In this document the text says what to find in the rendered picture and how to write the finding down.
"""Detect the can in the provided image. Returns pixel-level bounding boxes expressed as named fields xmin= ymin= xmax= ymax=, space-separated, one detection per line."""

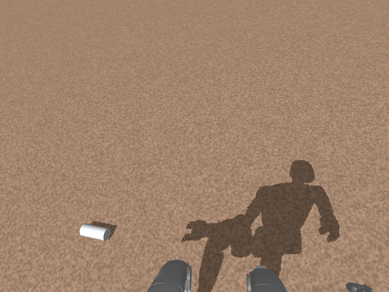
xmin=80 ymin=223 xmax=111 ymax=241

